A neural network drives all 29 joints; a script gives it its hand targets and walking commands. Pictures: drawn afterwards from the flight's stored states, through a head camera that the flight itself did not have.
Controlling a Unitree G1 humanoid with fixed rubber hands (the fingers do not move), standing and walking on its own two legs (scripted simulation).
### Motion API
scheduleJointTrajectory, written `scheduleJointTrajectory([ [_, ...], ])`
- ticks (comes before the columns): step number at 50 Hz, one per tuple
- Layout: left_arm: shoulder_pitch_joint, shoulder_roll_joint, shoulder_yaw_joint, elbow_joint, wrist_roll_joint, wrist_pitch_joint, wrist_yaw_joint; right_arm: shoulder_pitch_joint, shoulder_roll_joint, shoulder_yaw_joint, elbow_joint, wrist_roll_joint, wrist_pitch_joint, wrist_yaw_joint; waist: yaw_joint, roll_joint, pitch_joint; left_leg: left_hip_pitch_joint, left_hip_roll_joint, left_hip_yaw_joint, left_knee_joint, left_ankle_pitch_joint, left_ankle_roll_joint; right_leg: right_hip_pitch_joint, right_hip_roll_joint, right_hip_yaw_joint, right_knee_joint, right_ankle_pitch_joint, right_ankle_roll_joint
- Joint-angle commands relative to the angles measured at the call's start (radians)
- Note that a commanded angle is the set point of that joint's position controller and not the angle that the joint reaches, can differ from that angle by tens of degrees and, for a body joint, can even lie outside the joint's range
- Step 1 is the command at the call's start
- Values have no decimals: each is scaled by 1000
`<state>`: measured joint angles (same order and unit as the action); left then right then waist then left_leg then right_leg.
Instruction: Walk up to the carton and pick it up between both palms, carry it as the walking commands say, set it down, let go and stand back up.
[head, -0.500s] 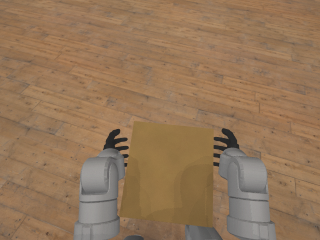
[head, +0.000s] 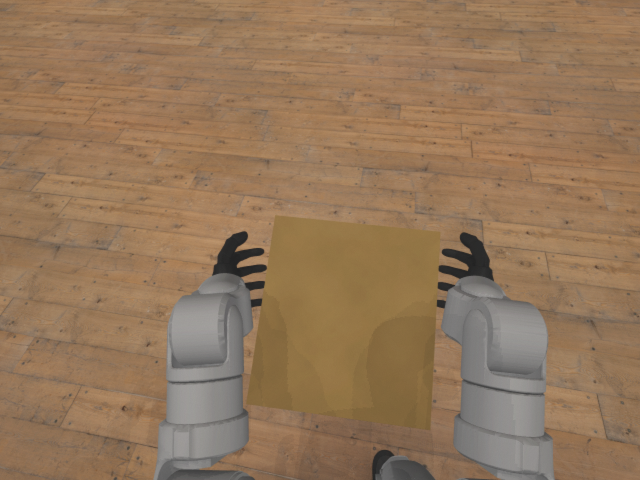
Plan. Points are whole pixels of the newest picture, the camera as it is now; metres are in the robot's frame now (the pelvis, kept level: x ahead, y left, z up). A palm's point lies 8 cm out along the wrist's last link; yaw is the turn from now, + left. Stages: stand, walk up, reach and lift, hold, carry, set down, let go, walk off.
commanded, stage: carry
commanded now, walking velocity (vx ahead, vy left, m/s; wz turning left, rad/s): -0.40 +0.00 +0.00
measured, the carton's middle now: (346, 317) +0.32 -0.04 -0.03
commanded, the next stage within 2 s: none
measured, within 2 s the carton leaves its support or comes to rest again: neither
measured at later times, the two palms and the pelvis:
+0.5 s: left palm out of the picture +0.04 +0.10 +0.08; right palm out of the picture +0.03 -0.17 +0.06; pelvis -0.25 -0.02 +0.01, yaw +0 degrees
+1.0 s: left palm out of the picture -0.14 +0.14 +0.08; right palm out of the picture -0.10 -0.13 +0.08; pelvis -0.40 -0.02 -0.01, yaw +2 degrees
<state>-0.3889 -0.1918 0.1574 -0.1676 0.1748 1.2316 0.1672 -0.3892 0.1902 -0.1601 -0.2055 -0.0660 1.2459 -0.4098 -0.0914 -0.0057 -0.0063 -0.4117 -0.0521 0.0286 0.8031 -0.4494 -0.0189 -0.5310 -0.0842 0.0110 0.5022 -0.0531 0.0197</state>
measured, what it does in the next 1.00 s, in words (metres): walks backwards: left foot, then right foot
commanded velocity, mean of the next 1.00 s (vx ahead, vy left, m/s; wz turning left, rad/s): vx -0.14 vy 0.00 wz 0.00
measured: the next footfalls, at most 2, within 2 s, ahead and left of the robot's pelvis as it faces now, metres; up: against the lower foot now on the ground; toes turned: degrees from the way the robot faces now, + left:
left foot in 0.04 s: -0.02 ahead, +0.12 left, +0.00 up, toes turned +0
right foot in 0.38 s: -0.19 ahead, -0.13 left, +0.00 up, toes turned -3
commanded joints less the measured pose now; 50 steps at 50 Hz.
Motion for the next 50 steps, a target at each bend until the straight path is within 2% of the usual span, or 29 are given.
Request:
scheduleJointTrajectory([
  [1, -443, -968, -618, -104, -405, -17, -288, -412, 1078, 703, 86, 428, 24, 587, 81, -130, -506, 151, 68, -45, -375, 186, 24, 399, -139, 118, -22, 198, -94],
  [2, -472, -979, -638, -112, -410, -22, -287, -411, 1066, 692, 91, 420, 21, 596, 84, -28, -501, 242, 167, -156, -451, 261, 41, 282, -89, 89, 40, 53, -73],
  [3, -474, -990, -653, -105, -410, -24, -291, -389, 1048, 676, 113, 402, 20, 602, 90, 141, -474, 303, 335, -333, -501, 385, 87, 110, -18, 39, 150, -229, -42],
  [4, -499, -1011, -671, -132, -433, -25, -298, -407, 1068, 680, 80, 407, 11, 605, 74, 335, -425, 276, 506, -406, -417, 800, 204, -45, 86, -78, 426, -480, 12],
  [5, -621, -1026, -717, -234, -494, -34, -307, -429, 1111, 685, 67, 419, -7, 602, 51, 348, -407, 192, 479, -338, -363, 865, 265, -46, 74, 18, 586, -547, -14],
  [6, -654, -1031, -753, -256, -520, -32, -317, -409, 1095, 664, 41, 404, -7, 600, 46, 207, -402, 132, 444, -337, -411, 770, 262, -42, 103, 1, 720, -535, -26],
  [7, -681, -1051, -764, -247, -551, -33, -322, -453, 1073, 652, 8, 401, -13, 595, 58, 128, -382, 84, 383, -235, -404, 685, 232, -28, 122, 18, 807, -476, -19],
  [10, -672, -1074, -758, -214, -584, -25, -316, -512, 1040, 624, -56, 390, -29, 576, 80, 159, -402, 228, 290, -120, -367, 664, 166, -64, 139, -16, 731, -404, 3],
  [12, -654, -1072, -751, -182, -590, -15, -312, -463, 1022, 587, -32, 361, -35, 563, 85, 214, -431, 314, 282, -156, -391, 599, 143, -46, 130, -46, 564, -429, 10],
  [15, -608, -1044, -730, -125, -573, -3, -316, -376, 1014, 578, 24, 320, -31, 550, 78, 303, -473, 399, 311, -237, -394, 592, 160, 36, 125, -63, 262, -507, -6],
  [17, -568, -1046, -717, -80, -560, 2, -326, -339, 1013, 586, 59, 297, -26, 545, 82, 264, -498, 406, 313, -248, -366, 562, 146, 154, 125, -78, 4, -393, -23],
  [19, -547, -1047, -703, -39, -544, 2, -339, -345, 1005, 615, 51, 289, -23, 541, 77, 120, -478, 196, 228, -188, -299, 443, 56, 374, 20, 25, -173, -228, -39],
  [20, -531, -1041, -688, -29, -539, -1, -346, -355, 1015, 637, 40, 295, -24, 541, 76, -79, -482, 22, 149, -128, -202, 251, 15, 472, -131, 201, -179, -158, -77],
  [21, -467, -1063, -687, -6, -524, -3, -349, -414, 1006, 658, -15, 312, -25, 549, 102, -333, -432, -128, 38, 7, 7, -26, -27, 389, -322, 330, -165, 65, -203],
  [22, -497, -1079, -664, -18, -526, -8, -350, -531, 1041, 692, -57, 345, -28, 557, 113, -357, -368, -141, 72, -7, 277, -91, -19, 231, -368, 301, -184, 136, -274],
  [23, -547, -1079, -670, -87, -535, -3, -348, -540, 1079, 710, -51, 373, -25, 554, 108, -176, -344, -133, 28, -57, 412, -57, -10, 205, -299, 233, -198, 68, -231],
  [24, -540, -1057, -669, -135, -528, -1, -341, -531, 1076, 725, -64, 407, -25, 558, 99, -85, -350, -150, 28, -82, 432, -4, -9, 223, -245, 155, -176, -22, -177],
  [25, -548, -1051, -657, -156, -520, -3, -334, -549, 1085, 739, -73, 435, -21, 568, 100, -102, -354, -177, 27, -83, 421, 29, -11, 260, -202, 109, -155, -43, -140],
  [27, -554, -1046, -637, -172, -496, -9, -316, -570, 1090, 749, -70, 463, -7, 578, 97, -151, -396, -232, 23, -47, 284, 53, -10, 422, -155, 51, -113, 46, -125],
  [30, -469, -1033, -594, -97, -436, -13, -300, -561, 1071, 745, -19, 476, 19, 584, 106, -221, -453, -91, 36, 4, -19, -12, -9, 460, -152, 71, -103, 69, -116],
  [33, -449, -995, -590, -59, -399, -19, -294, -503, 1063, 712, 65, 452, 27, 597, 95, -163, -475, 152, 61, -5, -376, 142, 0, 380, -139, 100, -89, -141, -88],
  [36, -465, -1017, -614, -25, -395, -28, -298, -461, 1053, 677, 135, 415, 31, 610, 106, -13, -477, 250, 258, -204, -464, 184, 15, 265, -83, 83, 2, -118, -52],
  [37, -524, -1041, -648, -88, -423, -26, -305, -446, 1078, 660, 167, 398, 18, 611, 98, 155, -411, 129, 289, -226, -442, 206, 36, 252, -18, 2, 18, -154, -23],
  [38, -593, -1047, -684, -127, -452, -24, -315, -461, 1089, 646, 165, 397, 8, 612, 93, 190, -366, -8, 260, -199, -465, 22, 37, 342, -10, -24, 70, -187, -15],
  [40, -643, -1065, -700, -119, -504, -19, -324, -481, 1093, 640, 133, 405, 5, 609, 93, 103, -325, -94, 245, -182, -530, -235, 43, 334, 18, -40, 110, -200, -14],
  [42, -688, -1079, -710, -106, -551, -4, -337, -524, 1082, 624, 115, 386, 3, 594, 94, 141, -286, -162, 227, -167, -515, -303, 41, 329, 15, -30, 109, -224, -12],
  [45, -688, -1072, -698, -19, -576, 14, -352, -479, 1066, 575, 180, 344, 0, 583, 88, 143, -280, -94, 190, -131, -443, -235, 37, 241, 22, -25, 58, -257, -9],
  [48, -704, -1075, -673, 29, -579, 19, -367, -507, 1082, 582, 178, 340, -8, 575, 78, 20, -285, -71, 139, -107, -353, -246, 37, 168, -21, 63, -84, -446, -10],
  [50, -721, -1084, -660, 31, -585, 20, -369, -558, 1088, 601, 135, 354, -11, 568, 77, -34, -332, -12, 107, -76, -278, -142, 37, 158, -51, 84, -130, -474, -8],
])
